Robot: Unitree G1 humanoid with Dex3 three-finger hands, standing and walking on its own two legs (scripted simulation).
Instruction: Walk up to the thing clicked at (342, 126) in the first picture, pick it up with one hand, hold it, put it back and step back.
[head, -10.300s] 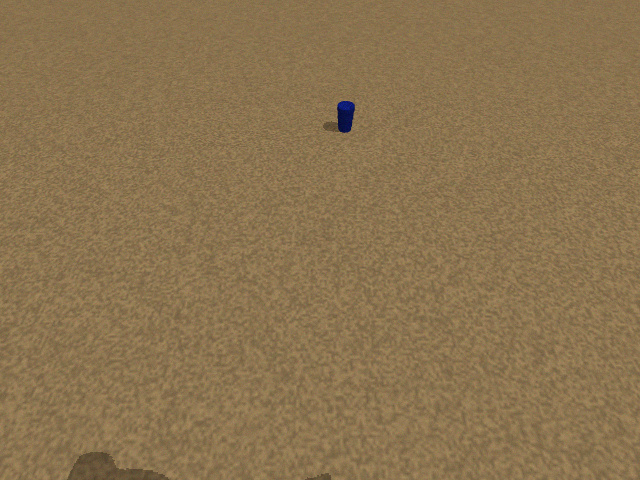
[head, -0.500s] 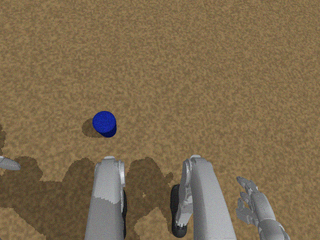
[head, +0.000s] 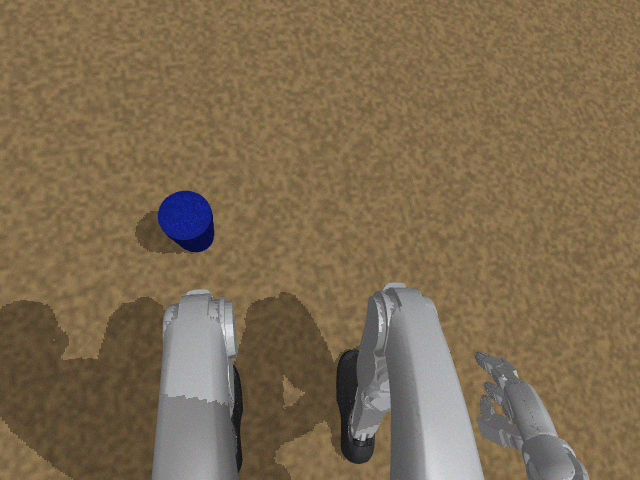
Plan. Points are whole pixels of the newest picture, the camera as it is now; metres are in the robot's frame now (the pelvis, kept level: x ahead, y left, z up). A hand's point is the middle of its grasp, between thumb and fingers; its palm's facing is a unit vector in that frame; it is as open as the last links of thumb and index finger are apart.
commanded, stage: go down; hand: left
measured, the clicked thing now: (191, 226) +0.47 +0.20 -0.35
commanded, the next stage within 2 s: approach in 0.88 s
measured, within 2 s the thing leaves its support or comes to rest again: neither
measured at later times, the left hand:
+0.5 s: hand out of the picture +0.39 +0.40 -0.03, palm faces +0.10 -0.99 -0.09, open 17.6 cm
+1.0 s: hand out of the picture +0.40 +0.41 -0.04, palm faces +0.09 -0.99 -0.08, open 17.6 cm
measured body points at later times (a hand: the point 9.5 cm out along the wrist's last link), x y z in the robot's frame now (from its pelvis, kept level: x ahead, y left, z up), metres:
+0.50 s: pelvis +0.00 +0.00 -0.03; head +0.21 +0.07 +0.36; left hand +0.38 +0.45 -0.02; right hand +0.14 -0.28 -0.13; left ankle +0.08 +0.12 -0.38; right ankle +0.10 -0.13 -0.38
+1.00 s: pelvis +0.00 +0.01 -0.05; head +0.21 +0.08 +0.34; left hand +0.39 +0.46 -0.03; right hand +0.14 -0.28 -0.14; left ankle +0.08 +0.12 -0.38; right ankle +0.10 -0.13 -0.38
